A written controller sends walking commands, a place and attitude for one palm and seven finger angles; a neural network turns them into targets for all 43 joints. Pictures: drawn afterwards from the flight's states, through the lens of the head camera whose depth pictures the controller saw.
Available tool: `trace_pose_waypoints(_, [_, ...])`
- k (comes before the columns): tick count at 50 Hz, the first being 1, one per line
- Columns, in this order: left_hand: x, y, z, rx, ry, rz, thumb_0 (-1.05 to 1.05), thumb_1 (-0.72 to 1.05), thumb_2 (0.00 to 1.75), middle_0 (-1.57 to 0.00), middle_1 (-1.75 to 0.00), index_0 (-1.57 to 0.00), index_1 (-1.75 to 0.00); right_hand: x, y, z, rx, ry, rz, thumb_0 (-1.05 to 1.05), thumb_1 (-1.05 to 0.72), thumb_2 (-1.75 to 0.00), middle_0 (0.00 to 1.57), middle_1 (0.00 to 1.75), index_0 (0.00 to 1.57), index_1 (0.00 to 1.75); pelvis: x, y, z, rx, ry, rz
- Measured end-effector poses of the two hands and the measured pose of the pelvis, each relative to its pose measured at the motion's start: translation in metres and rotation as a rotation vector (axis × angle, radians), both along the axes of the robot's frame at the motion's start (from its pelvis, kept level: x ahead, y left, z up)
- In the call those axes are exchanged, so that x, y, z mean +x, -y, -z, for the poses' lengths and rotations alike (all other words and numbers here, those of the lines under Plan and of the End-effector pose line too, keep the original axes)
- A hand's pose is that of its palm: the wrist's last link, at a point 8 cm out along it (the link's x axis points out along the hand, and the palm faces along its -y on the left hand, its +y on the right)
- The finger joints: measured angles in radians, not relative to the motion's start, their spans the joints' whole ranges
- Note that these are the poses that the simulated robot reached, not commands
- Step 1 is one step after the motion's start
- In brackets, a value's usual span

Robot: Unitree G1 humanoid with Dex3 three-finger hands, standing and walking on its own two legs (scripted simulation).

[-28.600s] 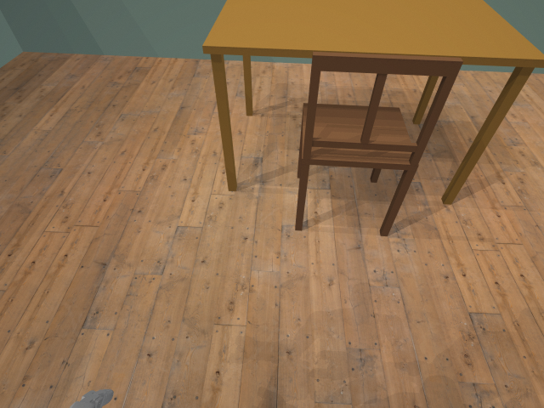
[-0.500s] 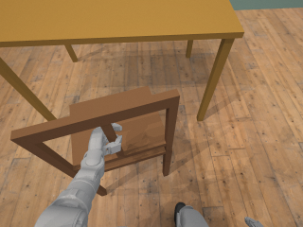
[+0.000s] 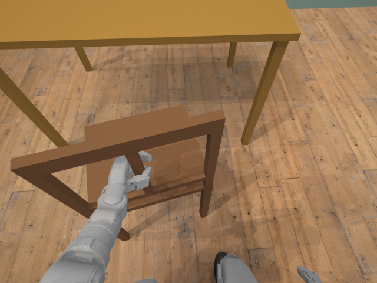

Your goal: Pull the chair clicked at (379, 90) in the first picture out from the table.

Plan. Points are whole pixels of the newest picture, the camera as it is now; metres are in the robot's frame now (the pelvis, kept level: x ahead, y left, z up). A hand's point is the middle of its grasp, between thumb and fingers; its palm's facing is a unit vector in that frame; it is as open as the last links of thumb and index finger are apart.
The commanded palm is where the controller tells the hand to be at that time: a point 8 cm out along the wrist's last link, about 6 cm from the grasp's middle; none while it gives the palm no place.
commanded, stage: step backward, pulling the chair out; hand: left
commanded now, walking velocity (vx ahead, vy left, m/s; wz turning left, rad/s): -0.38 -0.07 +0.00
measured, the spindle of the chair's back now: (140, 173) +0.38 +0.13 -0.10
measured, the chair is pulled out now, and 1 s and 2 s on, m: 0.25 0.26 0.35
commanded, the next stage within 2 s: none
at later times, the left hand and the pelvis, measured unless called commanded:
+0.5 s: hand (144, 178) +0.35 +0.11 -0.06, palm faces +0.01 -0.98 -0.21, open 5.7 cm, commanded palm +0.34 +0.16 -0.05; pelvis -0.01 -0.01 +0.00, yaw +0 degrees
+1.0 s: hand (143, 181) +0.34 +0.11 -0.06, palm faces -0.02 -0.98 -0.20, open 5.6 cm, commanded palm +0.32 +0.16 -0.05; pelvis -0.03 +0.00 +0.00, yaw +0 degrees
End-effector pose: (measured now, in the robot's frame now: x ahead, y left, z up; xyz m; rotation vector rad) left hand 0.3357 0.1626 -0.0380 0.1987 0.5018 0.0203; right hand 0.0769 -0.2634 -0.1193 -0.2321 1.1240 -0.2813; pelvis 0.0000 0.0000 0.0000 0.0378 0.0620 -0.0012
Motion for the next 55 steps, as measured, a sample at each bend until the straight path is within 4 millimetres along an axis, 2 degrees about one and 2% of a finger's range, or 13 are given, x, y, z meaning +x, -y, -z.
trace_pose_waypoints(6, [-0.004,0.0,0.0,0.004,0.002,-0.001,0.01,0.62,0.75,-0.22,-1.15,-0.5,-1.45,0.0,0.0,0.004,0.009,-0.017,0.004,0.01,-0.9,-0.9,0.21,0.3,0.21,0.3,-0.002,0.001,0.0,-0.016,0.002,0.002])
trace_pose_waypoints(13, [-0.004,-0.001,0.0,0.0,-0.005,0.006,0.02,0.63,0.73,-0.2,-1.15,-0.5,-1.45,-0.007,0.0,-0.003,-0.014,0.003,0.026,0.01,-0.9,-0.9,0.21,0.3,0.21,0.3,-0.008,-0.003,-0.003,-0.003,-0.001,0.016])
trace_pose_waypoints(24, [-0.005,0.001,-0.001,0.021,0.003,-0.036,0.02,0.59,0.78,-0.25,-1.13,-0.5,-1.45,-0.017,0.008,0.014,0.035,-0.023,0.034,0.01,-0.9,-0.9,0.21,0.3,0.21,0.3,-0.008,0.012,0.002,-0.01,-0.006,0.006])
trace_pose_waypoints(30, [-0.004,0.0,-0.001,0.013,0.001,-0.017,0.02,0.61,0.75,-0.23,-1.14,-0.5,-1.45,-0.027,0.013,0.004,-0.022,-0.042,0.023,0.01,-0.91,-0.9,0.21,0.3,0.21,0.3,-0.02,0.001,-0.002,-0.009,-0.001,-0.004])
trace_pose_waypoints(34, [-0.007,-0.001,-0.001,0.01,-0.001,0.004,0.01,0.63,0.73,-0.22,-1.15,-0.5,-1.45,-0.03,0.012,-0.006,-0.038,-0.023,0.042,0.01,-0.91,-0.9,0.21,0.3,0.2,0.3,-0.019,-0.002,-0.002,0.0,0.006,0.015])
trace_pose_waypoints(40, [-0.01,-0.001,0.0,0.021,0.007,-0.003,0.01,0.61,0.75,-0.23,-1.15,-0.5,-1.45,-0.021,0.005,0.003,0.01,-0.011,0.029,0.01,-0.9,-0.9,0.2,0.3,0.2,0.3,-0.012,0.008,0.001,-0.013,0.009,0.021])
trace_pose_waypoints(45, [-0.011,0.0,-0.001,0.017,0.002,-0.028,0.02,0.6,0.76,-0.23,-1.15,-0.5,-1.45,-0.015,0.005,0.008,0.026,-0.007,0.02,0.01,-0.9,-0.9,0.21,0.3,0.21,0.3,-0.018,0.009,0.0,-0.026,-0.001,0.006])
trace_pose_waypoints(51, [-0.012,-0.002,-0.001,0.008,-0.004,-0.004,0.02,0.63,0.73,-0.21,-1.16,-0.5,-1.45,-0.021,0.005,-0.002,-0.026,-0.007,0.014,0.01,-0.9,-0.9,0.21,0.3,0.21,0.3,-0.028,-0.004,-0.003,-0.017,0.004,0.007])
trace_pose_waypoints(55, [-0.016,-0.003,-0.001,0.008,-0.005,0.012,0.02,0.63,0.72,-0.2,-1.16,-0.5,-1.45,-0.025,0.001,-0.007,-0.021,0.0,0.022,0.01,-0.91,-0.9,0.21,0.3,0.2,0.3,-0.025,-0.003,-0.004,-0.014,-0.003,0.019])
